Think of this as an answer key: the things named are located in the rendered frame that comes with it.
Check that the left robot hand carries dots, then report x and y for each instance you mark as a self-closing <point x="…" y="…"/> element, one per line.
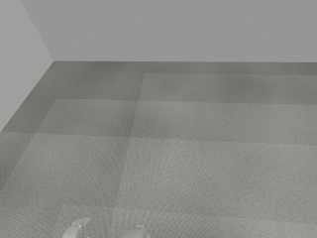
<point x="77" y="226"/>

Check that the robot left thigh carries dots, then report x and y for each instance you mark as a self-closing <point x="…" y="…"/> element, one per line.
<point x="136" y="232"/>

